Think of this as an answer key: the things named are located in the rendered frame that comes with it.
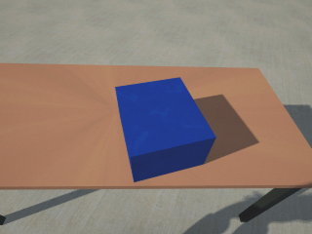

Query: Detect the carton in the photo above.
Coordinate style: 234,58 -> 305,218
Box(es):
115,77 -> 216,182

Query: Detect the table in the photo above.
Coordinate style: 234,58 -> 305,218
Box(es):
0,62 -> 312,225

